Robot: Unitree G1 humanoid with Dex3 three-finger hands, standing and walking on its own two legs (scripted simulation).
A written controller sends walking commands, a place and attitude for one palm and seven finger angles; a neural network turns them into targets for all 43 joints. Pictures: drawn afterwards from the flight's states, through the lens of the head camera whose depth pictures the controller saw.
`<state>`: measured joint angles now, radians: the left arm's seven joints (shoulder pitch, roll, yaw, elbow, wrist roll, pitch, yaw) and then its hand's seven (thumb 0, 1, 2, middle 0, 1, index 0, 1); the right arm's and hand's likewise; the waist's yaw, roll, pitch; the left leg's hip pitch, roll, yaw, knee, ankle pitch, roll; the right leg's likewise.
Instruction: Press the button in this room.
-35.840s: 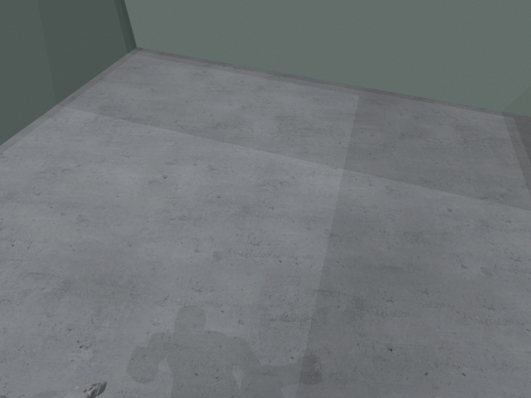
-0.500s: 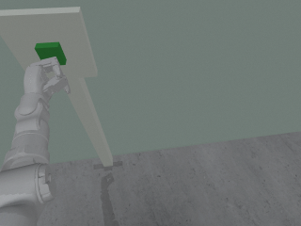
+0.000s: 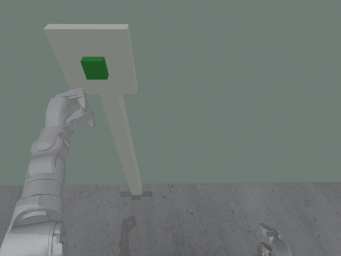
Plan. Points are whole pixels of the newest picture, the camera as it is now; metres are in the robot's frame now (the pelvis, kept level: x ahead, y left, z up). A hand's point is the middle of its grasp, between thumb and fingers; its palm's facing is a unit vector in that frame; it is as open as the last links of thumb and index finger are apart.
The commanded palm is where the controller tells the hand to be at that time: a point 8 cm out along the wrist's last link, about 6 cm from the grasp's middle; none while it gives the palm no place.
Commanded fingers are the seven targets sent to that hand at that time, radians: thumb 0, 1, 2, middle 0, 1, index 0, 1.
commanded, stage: draw the hand back to the body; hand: left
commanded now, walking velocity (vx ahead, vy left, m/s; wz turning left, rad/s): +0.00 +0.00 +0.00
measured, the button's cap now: (95, 67) +0.54 +0.24 +0.16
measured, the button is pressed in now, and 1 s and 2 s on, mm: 0 0 0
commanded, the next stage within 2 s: step back with the hand held close in 1.50 s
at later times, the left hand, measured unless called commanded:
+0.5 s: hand (69, 137) +0.30 +0.22 +0.16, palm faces +0.12 -0.99 -0.01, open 3.1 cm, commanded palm +0.27 +0.27 +0.15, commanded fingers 0.00 0.90 0.90 -1.30 -1.50 -1.30 -1.50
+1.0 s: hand (39, 173) +0.22 +0.24 +0.17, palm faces +0.39 -0.87 -0.30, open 3.1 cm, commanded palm +0.17 +0.27 +0.18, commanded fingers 0.00 0.90 0.90 -1.30 -1.50 -1.30 -1.50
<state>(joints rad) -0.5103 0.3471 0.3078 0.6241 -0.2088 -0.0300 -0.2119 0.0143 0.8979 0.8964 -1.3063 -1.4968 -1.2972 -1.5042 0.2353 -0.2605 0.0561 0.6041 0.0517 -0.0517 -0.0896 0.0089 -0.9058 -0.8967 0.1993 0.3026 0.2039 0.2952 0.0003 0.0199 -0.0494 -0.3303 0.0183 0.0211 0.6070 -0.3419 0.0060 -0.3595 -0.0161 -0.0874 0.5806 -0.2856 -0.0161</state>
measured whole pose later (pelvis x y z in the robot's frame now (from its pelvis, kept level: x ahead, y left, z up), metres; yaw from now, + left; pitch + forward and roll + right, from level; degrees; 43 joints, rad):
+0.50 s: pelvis -0.01 +0.00 +0.01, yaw -1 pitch -1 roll +0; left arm -0.16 0.30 0.32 0.19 -0.26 0.05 -0.22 0.02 0.90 0.90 -1.30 -1.50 -1.30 -1.50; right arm 0.25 -0.26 0.06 0.62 0.06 -0.12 -0.11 0.01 -0.91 -0.90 0.20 0.30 0.20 0.30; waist 0.04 0.04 -0.04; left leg -0.21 0.02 0.04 0.53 -0.30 0.01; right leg -0.25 -0.01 -0.07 0.52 -0.25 -0.02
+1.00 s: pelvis -0.01 +0.00 +0.02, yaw -1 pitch -6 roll +0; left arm 0.30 0.29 0.24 -0.27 -0.05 -0.09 0.10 0.01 0.89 0.90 -1.31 -1.50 -1.30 -1.50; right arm 0.19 -0.22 0.04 0.67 -0.01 -0.10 -0.08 0.01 -0.90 -0.90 0.20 0.30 0.20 0.30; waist 0.07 0.07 0.04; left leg -0.03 0.02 0.04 0.37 -0.24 0.01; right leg -0.07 -0.01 -0.07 0.36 -0.18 -0.01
